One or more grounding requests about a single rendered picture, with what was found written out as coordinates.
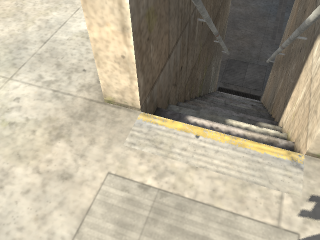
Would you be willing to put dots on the stairs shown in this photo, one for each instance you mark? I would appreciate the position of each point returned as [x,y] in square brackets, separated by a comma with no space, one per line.
[229,114]

